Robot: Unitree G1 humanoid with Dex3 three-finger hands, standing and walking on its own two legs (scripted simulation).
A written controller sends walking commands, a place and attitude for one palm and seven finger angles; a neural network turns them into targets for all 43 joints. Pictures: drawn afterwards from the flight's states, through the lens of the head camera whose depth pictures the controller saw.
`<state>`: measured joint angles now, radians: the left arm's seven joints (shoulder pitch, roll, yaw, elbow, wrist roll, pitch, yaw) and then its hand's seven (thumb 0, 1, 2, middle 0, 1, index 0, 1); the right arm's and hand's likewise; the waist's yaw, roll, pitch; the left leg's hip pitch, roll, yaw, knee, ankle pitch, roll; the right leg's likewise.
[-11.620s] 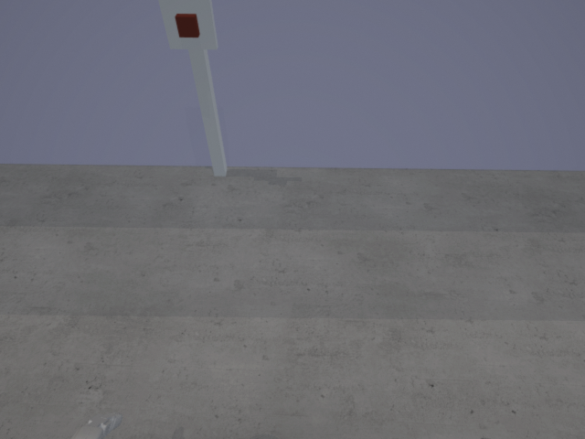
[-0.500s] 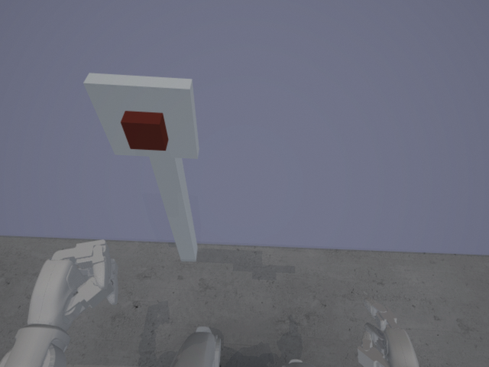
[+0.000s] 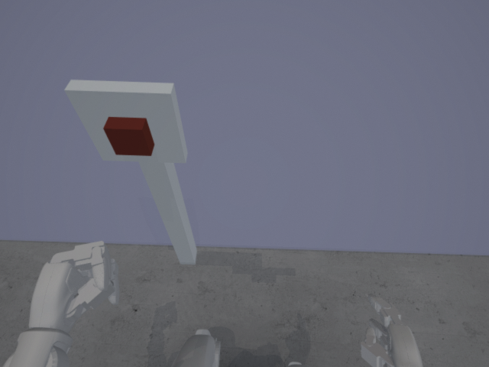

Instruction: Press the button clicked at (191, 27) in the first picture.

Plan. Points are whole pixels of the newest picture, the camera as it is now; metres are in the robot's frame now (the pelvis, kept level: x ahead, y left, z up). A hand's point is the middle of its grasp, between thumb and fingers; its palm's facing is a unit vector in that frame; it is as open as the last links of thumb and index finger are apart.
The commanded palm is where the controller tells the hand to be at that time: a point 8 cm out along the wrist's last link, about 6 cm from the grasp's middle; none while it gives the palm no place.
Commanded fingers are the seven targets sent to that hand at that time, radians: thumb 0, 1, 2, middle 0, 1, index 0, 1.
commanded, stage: aim a knuckle at the button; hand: left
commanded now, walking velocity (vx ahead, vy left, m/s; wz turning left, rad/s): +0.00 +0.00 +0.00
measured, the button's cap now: (131, 135) +0.50 +0.25 +0.07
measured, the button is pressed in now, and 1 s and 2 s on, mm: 0 0 0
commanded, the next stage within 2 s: press the button with the knuckle in 1.82 s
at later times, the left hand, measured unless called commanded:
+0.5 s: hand (123, 237) +0.30 +0.21 +0.04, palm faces +0.02 -1.00 -0.04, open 3.1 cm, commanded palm +0.28 +0.27 +0.05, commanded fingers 0.00 0.90 0.90 -1.30 -1.50 -1.30 -1.50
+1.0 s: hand (133, 204) +0.37 +0.22 +0.03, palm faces +0.03 -1.00 -0.02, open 3.1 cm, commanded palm +0.35 +0.27 +0.04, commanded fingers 0.00 0.90 0.90 -1.30 -1.50 -1.30 -1.50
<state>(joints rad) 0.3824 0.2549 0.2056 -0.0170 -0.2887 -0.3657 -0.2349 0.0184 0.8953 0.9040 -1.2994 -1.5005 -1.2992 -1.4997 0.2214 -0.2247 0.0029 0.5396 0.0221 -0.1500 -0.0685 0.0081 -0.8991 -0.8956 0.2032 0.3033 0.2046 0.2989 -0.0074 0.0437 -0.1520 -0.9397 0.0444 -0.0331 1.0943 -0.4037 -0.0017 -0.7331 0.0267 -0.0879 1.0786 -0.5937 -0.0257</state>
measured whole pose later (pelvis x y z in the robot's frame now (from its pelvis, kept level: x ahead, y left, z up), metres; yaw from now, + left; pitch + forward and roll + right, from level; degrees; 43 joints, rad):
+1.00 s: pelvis -0.01 +0.02 -0.01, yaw -2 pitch +18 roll -3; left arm -0.28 0.31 0.27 0.57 -0.22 -0.37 -0.21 0.02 0.90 0.90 -1.30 -1.50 -1.30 -1.50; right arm 0.26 -0.25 0.01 0.60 0.01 -0.06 -0.05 0.01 -0.90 -0.90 0.20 0.30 0.21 0.30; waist -0.05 0.03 -0.14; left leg -1.04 0.05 0.00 1.13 -0.40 0.03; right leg -0.85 0.02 -0.05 1.12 -0.58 0.00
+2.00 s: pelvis -0.01 +0.00 -0.01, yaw -2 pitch +19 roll -3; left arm -0.37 0.37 0.35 0.73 -0.22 -0.42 -0.26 0.02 0.90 0.90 -1.30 -1.50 -1.30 -1.50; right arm 0.27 -0.25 0.01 0.61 0.02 0.01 -0.04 0.00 -0.90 -0.90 0.20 0.30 0.20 0.30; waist -0.06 0.02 -0.14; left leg -1.06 0.06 -0.01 1.15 -0.41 0.00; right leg -0.87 0.04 -0.06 1.14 -0.60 -0.02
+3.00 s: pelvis -0.02 +0.01 -0.03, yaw -2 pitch +22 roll -5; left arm -0.76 0.47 0.37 1.08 -0.13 -0.45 -0.24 -0.05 0.80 0.95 -1.30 -1.50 -1.31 -1.50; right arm 0.30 -0.25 0.02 0.67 -0.01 0.04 -0.04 0.00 -0.90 -0.90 0.20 0.30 0.21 0.30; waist -0.10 0.02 -0.13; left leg -1.20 0.05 -0.04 1.21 -0.40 0.02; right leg -0.99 0.04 -0.09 1.20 -0.59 -0.01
